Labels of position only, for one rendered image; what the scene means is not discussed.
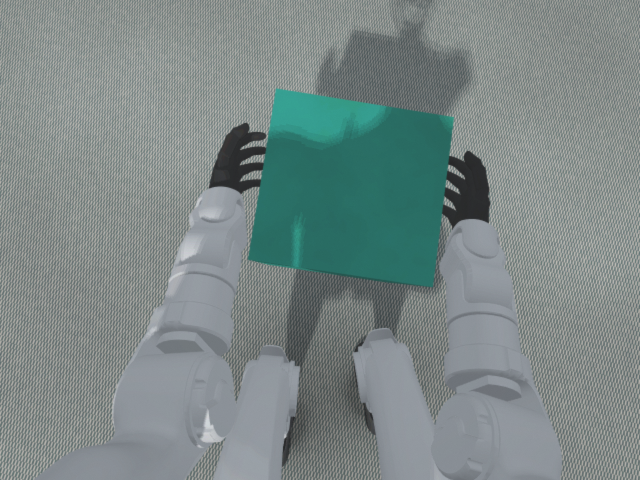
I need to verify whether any right robot forearm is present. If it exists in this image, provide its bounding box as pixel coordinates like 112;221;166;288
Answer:
439;219;560;445

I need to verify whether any left robot thigh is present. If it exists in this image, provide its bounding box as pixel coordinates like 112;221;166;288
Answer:
213;355;300;480

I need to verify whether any right robot hand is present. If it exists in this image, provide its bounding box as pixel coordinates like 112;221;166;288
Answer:
442;151;490;229

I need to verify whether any robot right upper arm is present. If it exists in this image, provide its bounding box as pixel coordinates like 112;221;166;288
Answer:
431;391;562;480

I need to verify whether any left robot forearm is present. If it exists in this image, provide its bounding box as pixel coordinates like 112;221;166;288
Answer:
112;186;248;429

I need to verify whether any robot left upper arm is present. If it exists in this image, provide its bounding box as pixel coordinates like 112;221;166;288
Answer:
34;351;237;480

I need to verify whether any left robot hand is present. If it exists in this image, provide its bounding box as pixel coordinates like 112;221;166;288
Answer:
209;123;266;194

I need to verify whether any carton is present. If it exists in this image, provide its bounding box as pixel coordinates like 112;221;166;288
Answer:
248;88;454;287

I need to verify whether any right robot foot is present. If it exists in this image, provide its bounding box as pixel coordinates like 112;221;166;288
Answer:
353;342;376;435

